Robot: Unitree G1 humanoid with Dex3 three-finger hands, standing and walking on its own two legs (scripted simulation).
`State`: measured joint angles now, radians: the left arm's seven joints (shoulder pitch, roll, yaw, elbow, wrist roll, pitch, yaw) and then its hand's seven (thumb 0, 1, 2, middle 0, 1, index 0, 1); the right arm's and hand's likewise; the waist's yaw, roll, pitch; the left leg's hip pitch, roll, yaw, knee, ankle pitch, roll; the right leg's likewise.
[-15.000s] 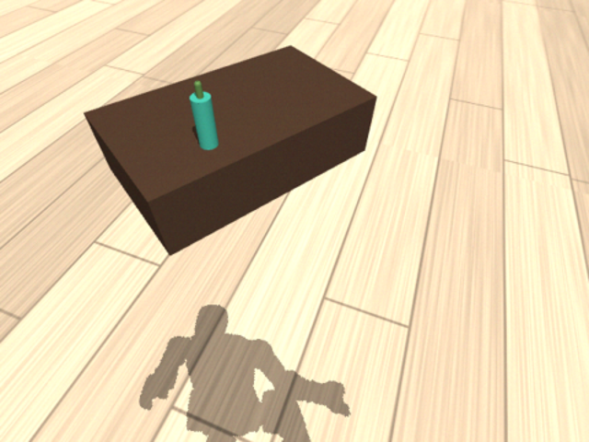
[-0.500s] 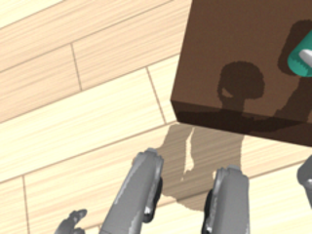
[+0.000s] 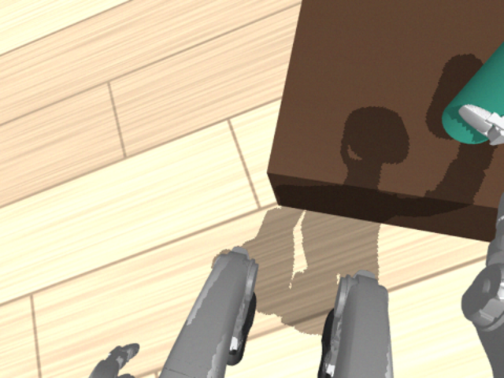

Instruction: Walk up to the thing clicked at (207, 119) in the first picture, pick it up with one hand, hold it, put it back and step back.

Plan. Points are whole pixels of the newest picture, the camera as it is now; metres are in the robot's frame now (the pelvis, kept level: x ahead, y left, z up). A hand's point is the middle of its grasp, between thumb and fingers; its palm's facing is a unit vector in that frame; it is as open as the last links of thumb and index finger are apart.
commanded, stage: lift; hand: right
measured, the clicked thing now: out of the picture +0.54 -0.25 +0.06
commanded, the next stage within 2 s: hold in 1.62 s
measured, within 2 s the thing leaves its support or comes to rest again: neither
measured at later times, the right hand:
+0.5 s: hand out of the picture +0.45 -0.24 +0.11, palm faces +0.30 +0.95 -0.05, open 11.0 cm
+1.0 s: hand out of the picture +0.40 -0.22 +0.18, palm faces +0.29 +0.96 -0.04, open 11.0 cm
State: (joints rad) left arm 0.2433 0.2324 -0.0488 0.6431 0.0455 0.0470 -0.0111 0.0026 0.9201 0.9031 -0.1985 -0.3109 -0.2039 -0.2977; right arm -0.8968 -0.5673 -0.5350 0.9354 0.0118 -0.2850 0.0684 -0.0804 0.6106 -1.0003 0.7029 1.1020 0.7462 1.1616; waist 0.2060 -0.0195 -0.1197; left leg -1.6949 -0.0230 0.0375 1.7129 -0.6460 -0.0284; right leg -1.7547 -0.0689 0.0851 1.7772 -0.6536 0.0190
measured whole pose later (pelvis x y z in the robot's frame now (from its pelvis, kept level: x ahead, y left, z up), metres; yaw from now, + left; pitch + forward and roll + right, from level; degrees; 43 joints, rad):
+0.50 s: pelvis +0.02 +0.00 +0.10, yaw -3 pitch +25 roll +4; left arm 0.26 0.22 0.01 0.67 0.02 -0.01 0.03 0.01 0.90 0.91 -0.20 -0.31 -0.20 -0.30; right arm -0.53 -0.33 -0.37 0.72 0.08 -0.30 -0.01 -0.08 0.61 -1.00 0.71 1.10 0.75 1.15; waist 0.12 -0.02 -0.13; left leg -1.22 -0.01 0.04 1.34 -0.56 -0.02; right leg -1.28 -0.06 0.06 1.40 -0.57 0.02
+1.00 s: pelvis +0.03 +0.00 +0.17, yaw -4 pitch +16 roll +2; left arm 0.24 0.20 0.01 0.70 0.03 -0.06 0.04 0.01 0.88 0.92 -0.19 -0.30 -0.18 -0.30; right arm -0.31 -0.22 -0.25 0.61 0.11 -0.38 -0.05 -0.08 0.61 -1.00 0.71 1.09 0.75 1.15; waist 0.07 -0.01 -0.07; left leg -0.85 0.00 0.02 1.04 -0.47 -0.02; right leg -0.90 -0.05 0.03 1.09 -0.48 0.02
